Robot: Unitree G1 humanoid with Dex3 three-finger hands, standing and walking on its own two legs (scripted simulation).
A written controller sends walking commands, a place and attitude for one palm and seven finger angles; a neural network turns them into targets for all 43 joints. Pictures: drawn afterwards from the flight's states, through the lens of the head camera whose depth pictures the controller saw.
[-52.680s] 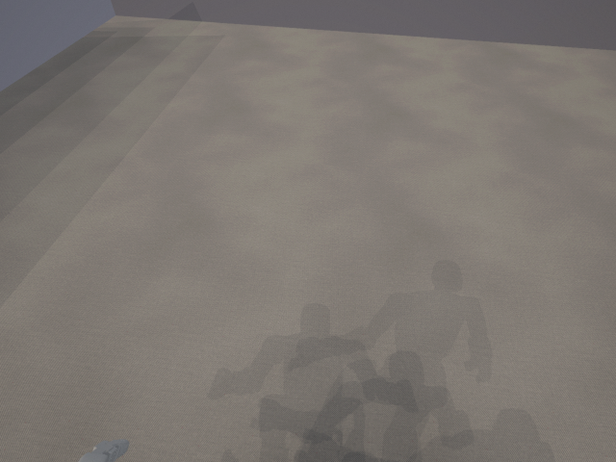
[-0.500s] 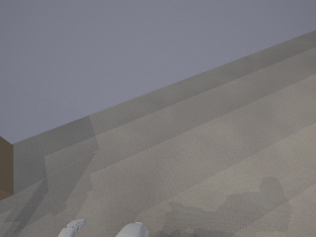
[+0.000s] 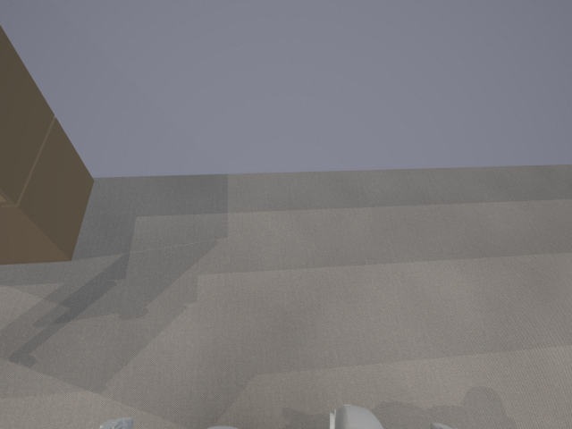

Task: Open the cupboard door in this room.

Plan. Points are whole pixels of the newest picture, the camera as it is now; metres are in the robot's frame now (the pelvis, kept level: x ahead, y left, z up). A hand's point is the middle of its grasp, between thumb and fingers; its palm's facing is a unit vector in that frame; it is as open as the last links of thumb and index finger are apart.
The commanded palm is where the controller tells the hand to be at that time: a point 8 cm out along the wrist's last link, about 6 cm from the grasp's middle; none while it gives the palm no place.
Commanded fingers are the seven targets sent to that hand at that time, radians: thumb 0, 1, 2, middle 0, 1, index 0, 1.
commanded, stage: turn to face it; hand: left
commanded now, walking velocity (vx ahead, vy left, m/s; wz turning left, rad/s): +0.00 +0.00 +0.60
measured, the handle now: out of the picture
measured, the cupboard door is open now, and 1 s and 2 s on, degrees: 44 44 44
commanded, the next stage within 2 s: take the last steps up to it in 1.34 s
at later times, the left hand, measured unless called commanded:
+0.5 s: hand out of the picture +0.03 +0.14 -0.16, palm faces +0.31 -0.92 -0.25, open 7.3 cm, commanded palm none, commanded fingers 0.00 0.90 0.90 -0.20 -0.30 -0.20 -0.30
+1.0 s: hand out of the picture +0.01 +0.20 -0.15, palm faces +0.56 -0.78 -0.26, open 7.4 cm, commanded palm none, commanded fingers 0.00 0.90 0.90 -0.20 -0.30 -0.20 -0.30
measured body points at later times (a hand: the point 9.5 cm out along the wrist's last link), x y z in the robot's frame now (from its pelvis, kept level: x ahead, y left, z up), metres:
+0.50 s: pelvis +0.02 -0.06 +0.00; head +0.07 -0.05 +0.45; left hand +0.01 +0.19 -0.14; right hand +0.17 -0.29 -0.15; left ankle -0.03 +0.08 -0.68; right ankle +0.02 -0.16 -0.74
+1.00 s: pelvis +0.03 -0.04 +0.00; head +0.07 -0.01 +0.45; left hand -0.02 +0.24 -0.13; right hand +0.23 -0.21 -0.14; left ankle -0.02 +0.06 -0.74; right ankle +0.12 -0.17 -0.70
